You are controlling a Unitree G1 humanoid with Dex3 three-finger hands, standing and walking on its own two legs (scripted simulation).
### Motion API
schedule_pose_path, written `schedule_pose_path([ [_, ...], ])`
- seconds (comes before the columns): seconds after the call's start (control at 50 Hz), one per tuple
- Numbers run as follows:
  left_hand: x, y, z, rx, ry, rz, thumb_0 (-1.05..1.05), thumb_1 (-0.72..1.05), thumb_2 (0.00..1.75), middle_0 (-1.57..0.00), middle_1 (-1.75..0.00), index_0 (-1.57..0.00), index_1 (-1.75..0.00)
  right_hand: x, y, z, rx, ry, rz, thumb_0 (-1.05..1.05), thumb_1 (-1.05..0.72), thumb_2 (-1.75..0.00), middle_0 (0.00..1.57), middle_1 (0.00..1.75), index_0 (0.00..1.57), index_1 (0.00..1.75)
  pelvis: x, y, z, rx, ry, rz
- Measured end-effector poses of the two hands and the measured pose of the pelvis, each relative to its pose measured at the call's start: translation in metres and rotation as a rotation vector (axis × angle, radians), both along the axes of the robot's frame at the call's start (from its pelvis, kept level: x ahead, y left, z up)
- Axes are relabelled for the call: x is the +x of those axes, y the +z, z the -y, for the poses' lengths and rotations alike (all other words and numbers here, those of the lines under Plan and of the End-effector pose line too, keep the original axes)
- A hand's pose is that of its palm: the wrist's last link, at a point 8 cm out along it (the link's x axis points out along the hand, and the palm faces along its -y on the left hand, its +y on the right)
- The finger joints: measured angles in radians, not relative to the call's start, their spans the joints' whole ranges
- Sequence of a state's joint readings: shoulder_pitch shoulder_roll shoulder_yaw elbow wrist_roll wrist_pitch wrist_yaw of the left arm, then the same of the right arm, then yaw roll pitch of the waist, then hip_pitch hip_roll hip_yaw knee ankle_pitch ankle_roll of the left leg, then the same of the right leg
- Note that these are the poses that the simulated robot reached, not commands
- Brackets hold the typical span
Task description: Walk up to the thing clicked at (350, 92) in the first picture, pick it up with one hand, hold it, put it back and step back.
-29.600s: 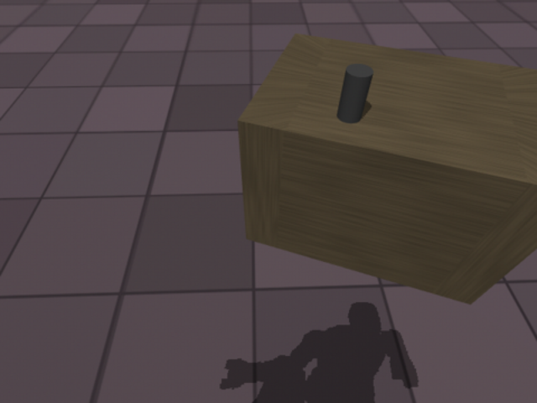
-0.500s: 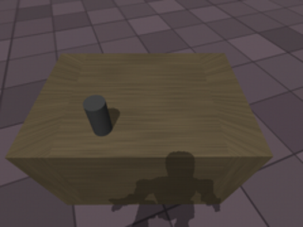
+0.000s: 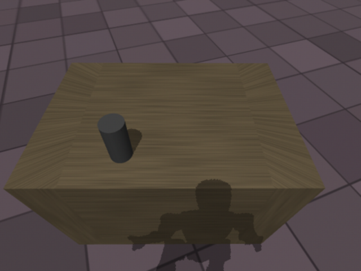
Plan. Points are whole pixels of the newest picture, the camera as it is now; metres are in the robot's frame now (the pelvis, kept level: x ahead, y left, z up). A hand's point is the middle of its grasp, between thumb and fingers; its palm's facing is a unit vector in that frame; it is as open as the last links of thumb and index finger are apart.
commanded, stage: stand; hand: left
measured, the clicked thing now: (116, 139) +0.48 +0.20 -0.06
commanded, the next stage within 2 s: step back in 0.10 s
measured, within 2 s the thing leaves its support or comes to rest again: neither
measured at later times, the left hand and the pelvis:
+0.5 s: hand out of the picture +0.09 +0.32 -0.19, palm faces -0.01 -0.93 -0.37, open 7.4 cm; pelvis -0.05 +0.06 -0.03, yaw +1 degrees
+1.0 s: hand out of the picture -0.01 +0.32 -0.16, palm faces -0.05 -0.92 -0.40, open 7.4 cm; pelvis -0.13 +0.06 -0.02, yaw -3 degrees
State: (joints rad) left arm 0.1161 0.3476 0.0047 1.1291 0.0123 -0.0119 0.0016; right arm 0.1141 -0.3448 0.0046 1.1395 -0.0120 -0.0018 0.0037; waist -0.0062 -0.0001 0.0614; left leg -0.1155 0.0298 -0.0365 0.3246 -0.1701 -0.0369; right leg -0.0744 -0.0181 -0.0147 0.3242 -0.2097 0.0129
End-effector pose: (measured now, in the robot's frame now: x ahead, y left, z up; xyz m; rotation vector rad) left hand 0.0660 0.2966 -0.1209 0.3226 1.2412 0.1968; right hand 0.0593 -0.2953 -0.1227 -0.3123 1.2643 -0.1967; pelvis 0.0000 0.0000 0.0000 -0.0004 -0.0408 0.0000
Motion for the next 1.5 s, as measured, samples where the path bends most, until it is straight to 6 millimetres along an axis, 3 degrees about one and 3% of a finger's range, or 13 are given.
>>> schedule_pose_path([
  [0.12,0.002,0.0,-0.001,-0.001,0.008,0.004,0.01,0.9,0.9,-0.21,-0.3,-0.2,-0.3,0.003,0.0,0.0,0.0,0.004,0.003,0.01,-0.91,-0.9,0.2,0.3,0.21,0.3,0.0,-0.001,0.0,0.0,0.001,-0.004],
  [0.28,-0.003,-0.006,-0.023,0.033,0.025,0.014,0.01,0.9,0.9,-0.21,-0.3,-0.2,-0.3,0.001,-0.006,0.005,-0.038,0.004,0.007,0.01,-0.91,-0.9,0.2,0.3,0.21,0.3,-0.026,-0.012,-0.012,-0.01,0.014,-0.004],
  [0.44,0.016,-0.028,-0.065,0.03,-0.016,0.085,0.01,0.9,0.9,-0.21,-0.3,-0.2,-0.3,-0.036,-0.006,-0.017,-0.113,-0.003,-0.03,0.01,-0.91,-0.9,0.2,0.3,0.2,0.3,-0.044,-0.031,-0.05,-0.013,0.029,-0.026],
  [0.54,0.016,-0.027,-0.071,0.017,-0.023,0.103,0.01,0.9,0.9,-0.2,-0.3,-0.2,-0.3,-0.066,0.005,-0.042,-0.102,-0.006,-0.079,0.01,-0.91,-0.9,0.2,0.3,0.21,0.3,-0.058,-0.02,-0.059,-0.025,0.025,-0.028],
  [0.72,-0.027,-0.024,-0.073,0.016,-0.065,0.028,0.01,0.9,0.9,-0.21,-0.3,-0.2,-0.3,-0.068,0.004,-0.059,-0.081,-0.034,0.045,0.01,-0.9,-0.9,0.21,0.3,0.21,0.3,-0.078,-0.017,-0.068,-0.015,-0.038,-0.019],
  [0.84,-0.053,-0.02,-0.069,0.049,-0.079,0.036,0.01,0.9,0.9,-0.21,-0.3,-0.2,-0.3,-0.072,-0.014,-0.052,-0.041,-0.036,0.111,0.01,-0.9,-0.9,0.21,0.3,0.21,0.3,-0.098,-0.029,-0.062,-0.01,-0.066,0.006],
  [0.92,-0.072,-0.008,-0.064,0.049,-0.079,0.062,0.01,0.9,0.9,-0.21,-0.3,-0.2,-0.3,-0.082,-0.016,-0.049,-0.021,-0.041,0.115,0.01,-0.91,-0.9,0.21,0.3,0.21,0.3,-0.111,-0.026,-0.058,-0.014,-0.049,0.009],
  [1.08,-0.091,0.005,-0.073,0.053,-0.069,0.132,0.01,0.9,0.9,-0.21,-0.3,-0.2,-0.3,-0.116,-0.003,-0.049,-0.06,0.012,0.083,0.01,-0.91,-0.9,0.21,0.3,0.21,0.3,-0.145,-0.017,-0.071,0.015,-0.029,-0.025],
  [1.2,-0.106,-0.014,-0.097,0.027,-0.06,0.191,0.01,0.9,0.9,-0.21,-0.3,-0.2,-0.3,-0.153,-0.004,-0.067,-0.113,0.045,0.056,0.01,-0.91,-0.9,0.2,0.3,0.2,0.3,-0.18,-0.031,-0.09,0.025,0.008,0.004],
  [1.32,-0.147,-0.015,-0.105,0.0,-0.022,0.132,0.01,0.9,0.9,-0.21,-0.3,-0.2,-0.3,-0.191,0.017,-0.085,-0.101,0.053,0.046,0.01,-0.91,-0.9,0.21,0.3,0.21,0.3,-0.205,-0.015,-0.094,-0.031,0.007,-0.005],
  [1.5,-0.228,-0.019,-0.106,0.033,-0.043,0.016,0.01,0.9,0.9,-0.2,-0.3,-0.2,-0.3,-0.213,0.023,-0.07,-0.118,0.039,0.154,0.01,-0.9,-0.9,0.21,0.3,0.21,0.3,-0.254,-0.018,-0.084,-0.02,-0.063,-0.016],
])
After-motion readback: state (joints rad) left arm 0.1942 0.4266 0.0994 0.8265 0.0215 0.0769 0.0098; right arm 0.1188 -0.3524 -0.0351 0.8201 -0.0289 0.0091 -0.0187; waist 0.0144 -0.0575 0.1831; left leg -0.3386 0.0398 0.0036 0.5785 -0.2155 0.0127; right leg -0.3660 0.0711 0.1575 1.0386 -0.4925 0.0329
